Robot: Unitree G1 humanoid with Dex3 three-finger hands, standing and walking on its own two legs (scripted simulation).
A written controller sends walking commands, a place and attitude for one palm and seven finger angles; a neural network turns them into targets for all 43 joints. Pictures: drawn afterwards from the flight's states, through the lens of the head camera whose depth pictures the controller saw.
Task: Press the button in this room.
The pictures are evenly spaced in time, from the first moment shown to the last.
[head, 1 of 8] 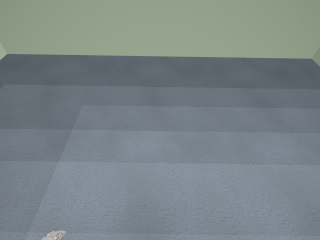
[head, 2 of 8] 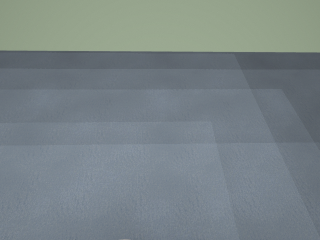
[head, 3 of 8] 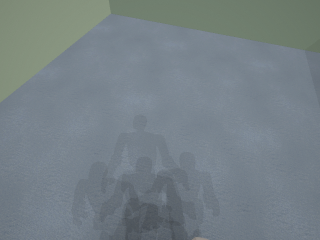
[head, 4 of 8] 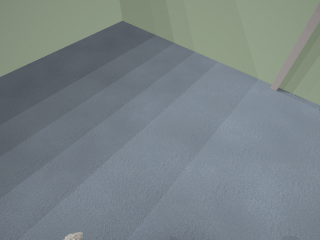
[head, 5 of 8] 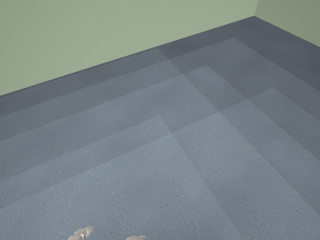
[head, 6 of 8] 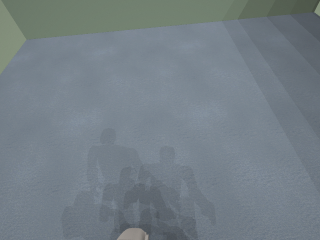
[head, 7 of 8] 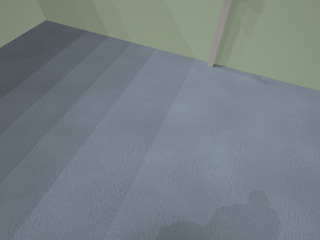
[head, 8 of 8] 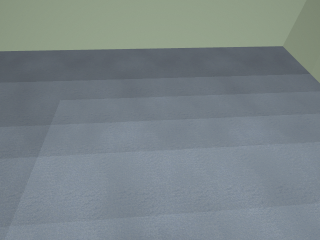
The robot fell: no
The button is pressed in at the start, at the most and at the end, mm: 0 0 0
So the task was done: no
